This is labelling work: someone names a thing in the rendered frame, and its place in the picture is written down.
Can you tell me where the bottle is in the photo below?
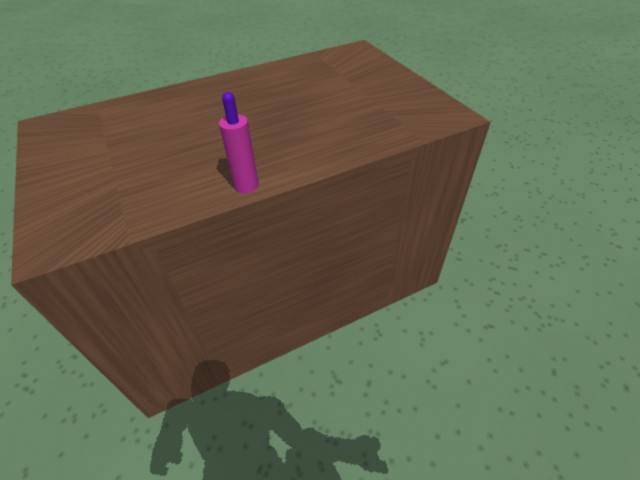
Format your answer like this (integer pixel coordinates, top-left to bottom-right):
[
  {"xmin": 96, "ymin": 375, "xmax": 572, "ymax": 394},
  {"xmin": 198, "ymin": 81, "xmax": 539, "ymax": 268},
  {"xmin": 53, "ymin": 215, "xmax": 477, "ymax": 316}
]
[{"xmin": 219, "ymin": 92, "xmax": 259, "ymax": 194}]

